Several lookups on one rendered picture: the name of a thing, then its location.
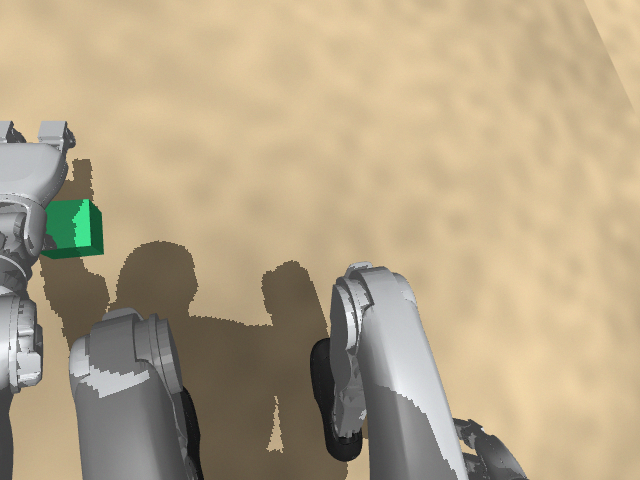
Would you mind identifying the right robot foot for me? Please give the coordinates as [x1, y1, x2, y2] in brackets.
[310, 338, 362, 462]

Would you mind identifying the right robot hand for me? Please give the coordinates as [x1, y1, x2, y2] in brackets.
[453, 418, 528, 480]

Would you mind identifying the cube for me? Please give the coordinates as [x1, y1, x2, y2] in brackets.
[40, 199, 104, 259]

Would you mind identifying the left robot foot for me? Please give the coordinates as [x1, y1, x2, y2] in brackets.
[180, 386, 204, 480]

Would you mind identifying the left robot hand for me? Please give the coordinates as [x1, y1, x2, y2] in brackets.
[0, 121, 76, 251]

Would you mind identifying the left robot arm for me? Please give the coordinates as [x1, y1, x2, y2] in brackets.
[0, 194, 47, 480]

